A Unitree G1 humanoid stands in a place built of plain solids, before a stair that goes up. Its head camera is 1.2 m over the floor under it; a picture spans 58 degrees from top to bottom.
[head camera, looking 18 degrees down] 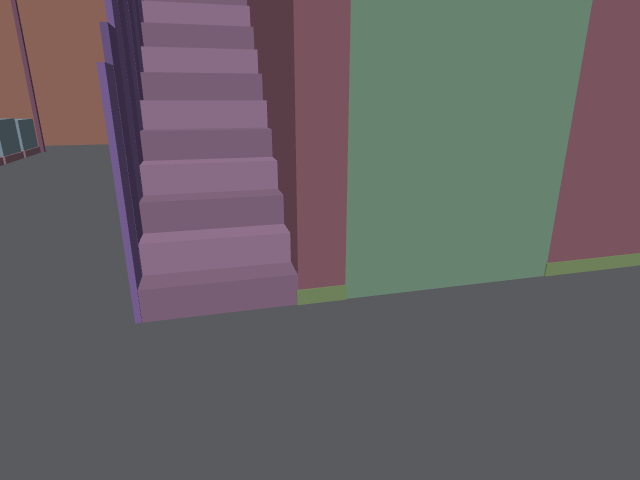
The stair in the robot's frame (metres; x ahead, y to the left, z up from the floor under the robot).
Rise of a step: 0.20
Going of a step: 0.22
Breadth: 0.90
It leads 15 degrees to the left of straight ahead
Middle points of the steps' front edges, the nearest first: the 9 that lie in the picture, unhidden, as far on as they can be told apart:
2.29 0.57 0.20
2.50 0.62 0.40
2.71 0.68 0.60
2.92 0.73 0.80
3.13 0.79 1.00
3.34 0.84 1.19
3.55 0.90 1.39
3.76 0.95 1.59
3.97 1.00 1.79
